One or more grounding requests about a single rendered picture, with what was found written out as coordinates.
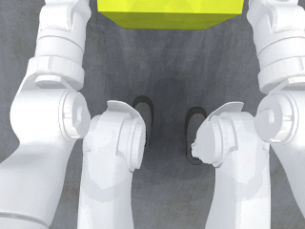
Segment robot left forearm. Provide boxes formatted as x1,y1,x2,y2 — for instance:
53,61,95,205
10,0,92,131

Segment robot right forearm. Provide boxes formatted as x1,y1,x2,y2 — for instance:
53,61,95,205
246,0,305,95

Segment robot right thigh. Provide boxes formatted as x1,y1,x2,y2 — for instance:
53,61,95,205
203,112,271,229

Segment left robot upper arm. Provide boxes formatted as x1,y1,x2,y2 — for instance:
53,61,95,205
0,88,91,229

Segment right robot foot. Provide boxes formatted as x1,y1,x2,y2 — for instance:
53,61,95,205
184,107,208,165

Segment carton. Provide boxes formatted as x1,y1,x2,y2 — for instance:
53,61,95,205
97,0,244,31

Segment right robot upper arm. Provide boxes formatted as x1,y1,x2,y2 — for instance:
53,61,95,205
254,90,305,218

